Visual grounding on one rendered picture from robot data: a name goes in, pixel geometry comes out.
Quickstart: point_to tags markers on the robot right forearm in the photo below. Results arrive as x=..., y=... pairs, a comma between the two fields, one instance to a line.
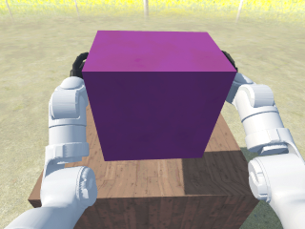
x=264, y=129

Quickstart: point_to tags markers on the robot right hand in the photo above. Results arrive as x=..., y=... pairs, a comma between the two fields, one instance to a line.
x=230, y=59

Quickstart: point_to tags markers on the robot left hand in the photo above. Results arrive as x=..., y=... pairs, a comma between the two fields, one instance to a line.
x=78, y=65

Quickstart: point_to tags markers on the pedestal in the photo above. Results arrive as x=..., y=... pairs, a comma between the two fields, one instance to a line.
x=208, y=192

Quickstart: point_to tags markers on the robot left upper arm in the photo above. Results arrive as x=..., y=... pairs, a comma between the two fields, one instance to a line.
x=66, y=193

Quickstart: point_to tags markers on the robot right upper arm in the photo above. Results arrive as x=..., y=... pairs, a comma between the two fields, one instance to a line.
x=280, y=181

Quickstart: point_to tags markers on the robot left forearm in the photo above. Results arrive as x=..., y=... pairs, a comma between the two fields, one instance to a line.
x=67, y=126

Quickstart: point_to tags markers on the carton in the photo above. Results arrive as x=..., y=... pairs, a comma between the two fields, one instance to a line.
x=155, y=94

